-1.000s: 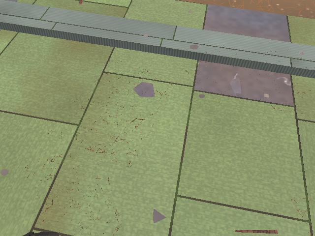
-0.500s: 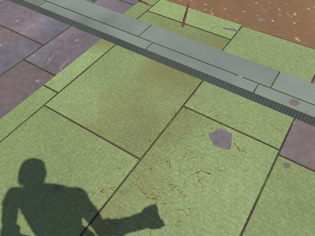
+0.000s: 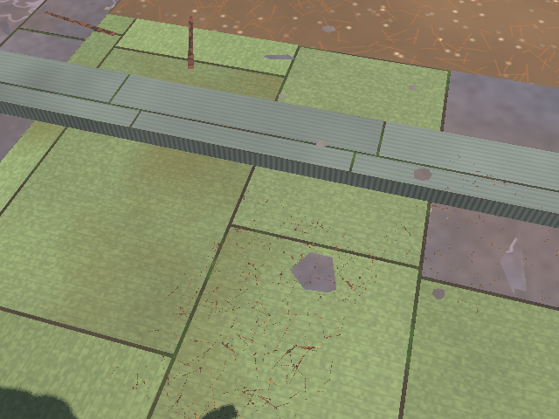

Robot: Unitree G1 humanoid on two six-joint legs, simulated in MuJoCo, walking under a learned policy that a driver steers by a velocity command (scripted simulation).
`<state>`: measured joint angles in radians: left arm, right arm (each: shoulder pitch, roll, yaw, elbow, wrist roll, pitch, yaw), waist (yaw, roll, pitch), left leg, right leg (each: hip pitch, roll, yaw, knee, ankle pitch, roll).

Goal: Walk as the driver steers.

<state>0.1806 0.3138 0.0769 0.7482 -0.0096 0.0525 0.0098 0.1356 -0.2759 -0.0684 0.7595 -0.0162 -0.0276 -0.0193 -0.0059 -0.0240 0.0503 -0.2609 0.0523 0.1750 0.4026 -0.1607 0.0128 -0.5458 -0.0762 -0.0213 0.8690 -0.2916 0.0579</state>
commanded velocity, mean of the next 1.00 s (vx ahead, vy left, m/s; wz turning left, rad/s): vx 0.37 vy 0.00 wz -0.47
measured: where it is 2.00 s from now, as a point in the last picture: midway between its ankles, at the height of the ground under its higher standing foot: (436, 262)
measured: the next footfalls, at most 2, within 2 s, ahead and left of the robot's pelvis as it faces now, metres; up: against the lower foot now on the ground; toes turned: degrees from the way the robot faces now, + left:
right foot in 0.12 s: +0.09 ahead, -0.13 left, +0.00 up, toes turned -7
left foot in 0.58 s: +0.35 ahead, +0.05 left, +0.00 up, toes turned -24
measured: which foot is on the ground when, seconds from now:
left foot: down 0.00-0.12, up 0.14-0.56, down 0.58-1.00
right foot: up 0.00-0.10, down 0.12-0.58, up 0.60-1.00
